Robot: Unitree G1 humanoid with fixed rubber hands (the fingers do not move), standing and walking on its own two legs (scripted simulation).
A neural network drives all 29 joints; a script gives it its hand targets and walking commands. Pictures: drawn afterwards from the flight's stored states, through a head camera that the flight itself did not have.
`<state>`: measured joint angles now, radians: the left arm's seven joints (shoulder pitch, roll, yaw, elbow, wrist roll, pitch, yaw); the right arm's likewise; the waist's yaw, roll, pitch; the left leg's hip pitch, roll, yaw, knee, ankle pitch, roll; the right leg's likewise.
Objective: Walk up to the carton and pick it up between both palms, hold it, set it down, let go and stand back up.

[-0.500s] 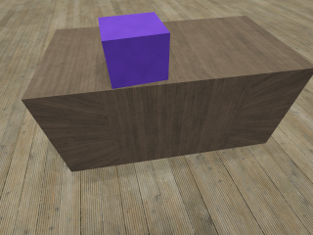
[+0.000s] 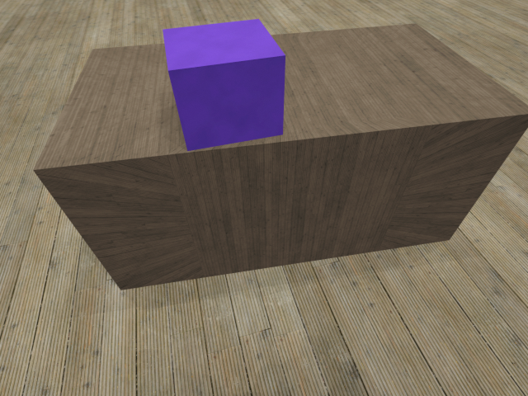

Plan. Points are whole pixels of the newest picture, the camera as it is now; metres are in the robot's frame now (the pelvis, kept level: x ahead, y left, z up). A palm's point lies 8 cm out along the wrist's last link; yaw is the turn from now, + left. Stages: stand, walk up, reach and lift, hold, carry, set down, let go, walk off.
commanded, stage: walk up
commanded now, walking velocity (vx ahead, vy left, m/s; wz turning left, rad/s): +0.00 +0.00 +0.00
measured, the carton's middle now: (224, 83) +0.92 +0.11 +0.03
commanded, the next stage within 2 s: none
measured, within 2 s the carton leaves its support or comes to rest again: neither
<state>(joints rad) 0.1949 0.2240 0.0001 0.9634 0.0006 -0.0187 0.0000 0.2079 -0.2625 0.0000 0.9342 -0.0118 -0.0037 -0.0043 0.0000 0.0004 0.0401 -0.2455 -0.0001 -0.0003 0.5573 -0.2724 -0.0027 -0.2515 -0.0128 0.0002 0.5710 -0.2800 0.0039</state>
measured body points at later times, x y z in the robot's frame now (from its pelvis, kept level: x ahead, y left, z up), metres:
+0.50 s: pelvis +0.10 +0.10 -0.01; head +0.12 +0.12 +0.44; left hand +0.14 +0.37 -0.15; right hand +0.19 -0.20 -0.11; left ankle +0.12 +0.20 -0.73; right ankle +0.05 -0.08 -0.67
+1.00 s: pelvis +0.29 +0.08 -0.01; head +0.31 +0.07 +0.44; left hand +0.37 +0.36 -0.12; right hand +0.39 -0.21 -0.13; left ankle +0.17 +0.18 -0.66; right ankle +0.36 -0.01 -0.73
